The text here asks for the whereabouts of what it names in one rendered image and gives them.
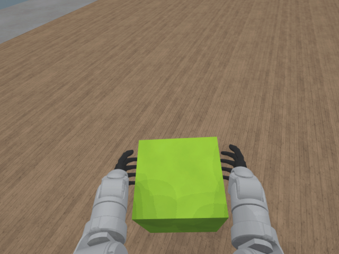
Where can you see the robot left forearm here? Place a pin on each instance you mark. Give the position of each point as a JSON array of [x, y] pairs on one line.
[[107, 222]]

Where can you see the left robot hand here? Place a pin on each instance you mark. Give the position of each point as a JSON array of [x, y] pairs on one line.
[[122, 164]]

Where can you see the left robot upper arm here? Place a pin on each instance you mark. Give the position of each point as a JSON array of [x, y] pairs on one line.
[[110, 247]]

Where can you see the robot right forearm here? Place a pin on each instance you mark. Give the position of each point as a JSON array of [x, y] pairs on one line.
[[251, 223]]

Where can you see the carton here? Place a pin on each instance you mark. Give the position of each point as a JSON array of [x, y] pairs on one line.
[[179, 186]]

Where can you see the right robot hand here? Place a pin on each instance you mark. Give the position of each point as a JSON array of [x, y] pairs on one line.
[[238, 159]]

